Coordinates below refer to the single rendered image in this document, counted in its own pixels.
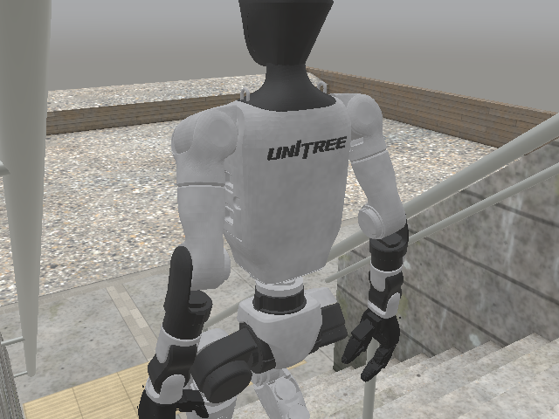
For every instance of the stairs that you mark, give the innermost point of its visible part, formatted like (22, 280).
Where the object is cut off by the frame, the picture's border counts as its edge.
(519, 381)

